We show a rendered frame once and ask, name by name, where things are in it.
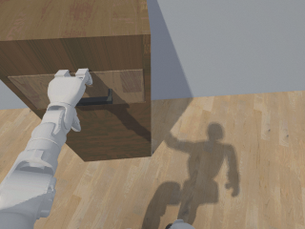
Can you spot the robot right shin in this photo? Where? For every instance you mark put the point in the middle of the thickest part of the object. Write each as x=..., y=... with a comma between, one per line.
x=178, y=221

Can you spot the handle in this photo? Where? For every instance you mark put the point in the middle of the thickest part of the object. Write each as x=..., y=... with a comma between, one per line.
x=98, y=100

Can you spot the robot left upper arm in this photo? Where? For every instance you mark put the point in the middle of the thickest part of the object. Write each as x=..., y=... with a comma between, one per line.
x=26, y=197

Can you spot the drawer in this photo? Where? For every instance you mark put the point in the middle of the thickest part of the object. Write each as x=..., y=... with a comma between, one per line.
x=127, y=86

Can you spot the robot left hand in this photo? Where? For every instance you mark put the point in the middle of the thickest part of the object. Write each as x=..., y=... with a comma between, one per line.
x=69, y=89

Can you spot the cabinet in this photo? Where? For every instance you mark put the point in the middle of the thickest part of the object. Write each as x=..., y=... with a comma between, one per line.
x=47, y=36

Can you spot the left robot forearm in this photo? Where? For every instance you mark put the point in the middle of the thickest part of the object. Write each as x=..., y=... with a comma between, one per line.
x=45, y=144

